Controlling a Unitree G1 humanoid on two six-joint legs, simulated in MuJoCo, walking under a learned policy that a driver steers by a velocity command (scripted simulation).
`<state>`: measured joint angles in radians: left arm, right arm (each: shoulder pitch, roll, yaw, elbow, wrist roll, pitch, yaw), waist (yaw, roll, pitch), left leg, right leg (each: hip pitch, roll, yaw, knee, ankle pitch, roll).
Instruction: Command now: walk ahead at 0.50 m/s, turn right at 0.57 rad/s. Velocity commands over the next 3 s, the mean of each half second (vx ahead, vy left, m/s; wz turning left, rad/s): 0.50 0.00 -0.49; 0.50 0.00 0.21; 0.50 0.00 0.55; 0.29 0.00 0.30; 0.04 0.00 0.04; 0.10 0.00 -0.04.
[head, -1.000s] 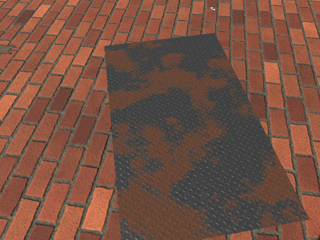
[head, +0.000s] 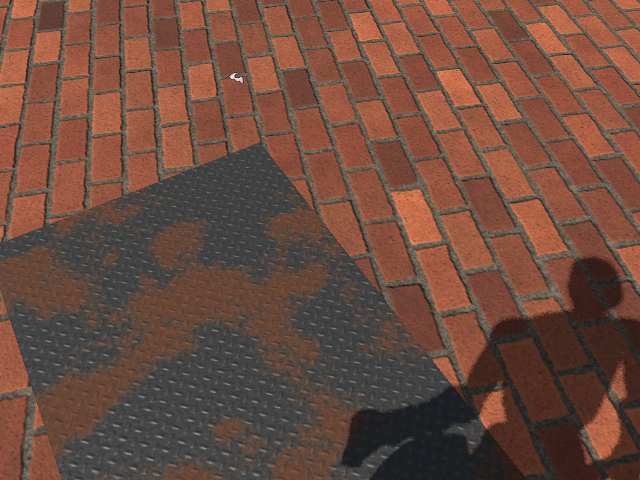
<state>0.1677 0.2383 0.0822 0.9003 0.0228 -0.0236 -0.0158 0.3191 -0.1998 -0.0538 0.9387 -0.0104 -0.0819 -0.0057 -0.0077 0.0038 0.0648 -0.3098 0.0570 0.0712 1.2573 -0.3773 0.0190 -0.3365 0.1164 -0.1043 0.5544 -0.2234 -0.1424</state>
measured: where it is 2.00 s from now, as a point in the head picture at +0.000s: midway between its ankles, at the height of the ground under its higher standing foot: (318, 273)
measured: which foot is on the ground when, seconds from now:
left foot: up 0.00-0.42, down 0.44-0.96, up 0.98-1.00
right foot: down 0.00-0.44, up 0.46-0.94, down 0.96-1.00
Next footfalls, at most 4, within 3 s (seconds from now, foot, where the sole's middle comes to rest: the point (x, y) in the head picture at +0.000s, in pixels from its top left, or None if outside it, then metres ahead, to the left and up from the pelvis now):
0.44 left None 0.44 0.08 -0.76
0.96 right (407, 398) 0.63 -0.16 -0.76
1.50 left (297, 301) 0.88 0.08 -0.76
2.00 right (327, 226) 1.12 0.00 -0.76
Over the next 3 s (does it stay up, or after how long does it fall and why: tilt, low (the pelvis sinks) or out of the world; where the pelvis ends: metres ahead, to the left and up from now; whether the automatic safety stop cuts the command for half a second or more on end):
stays up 1.05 0.08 0.02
